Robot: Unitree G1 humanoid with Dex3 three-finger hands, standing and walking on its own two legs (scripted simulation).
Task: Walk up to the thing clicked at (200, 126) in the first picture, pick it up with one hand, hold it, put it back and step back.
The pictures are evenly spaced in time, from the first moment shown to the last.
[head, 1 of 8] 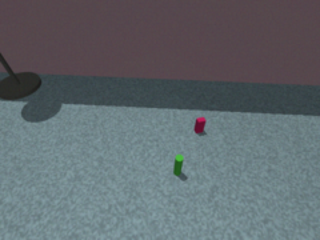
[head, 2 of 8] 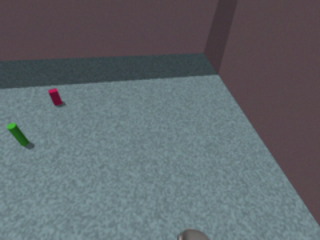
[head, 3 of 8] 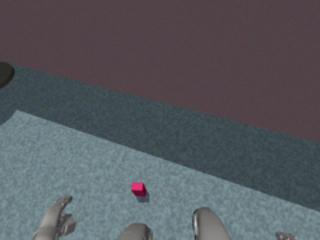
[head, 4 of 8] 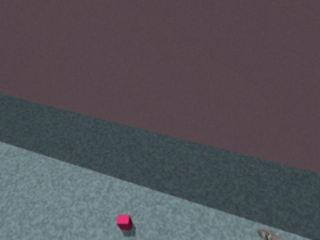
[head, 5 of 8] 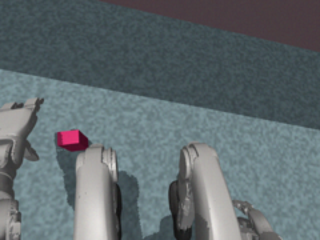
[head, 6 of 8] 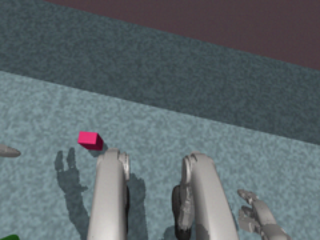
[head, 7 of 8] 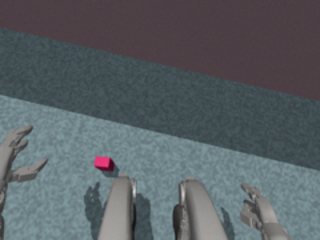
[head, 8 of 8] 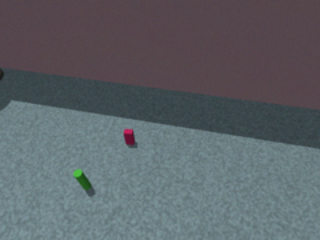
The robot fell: no
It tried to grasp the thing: yes
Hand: left
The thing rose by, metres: 0.01
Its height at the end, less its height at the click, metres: +0.00
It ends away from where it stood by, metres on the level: 0.01
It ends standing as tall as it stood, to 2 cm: yes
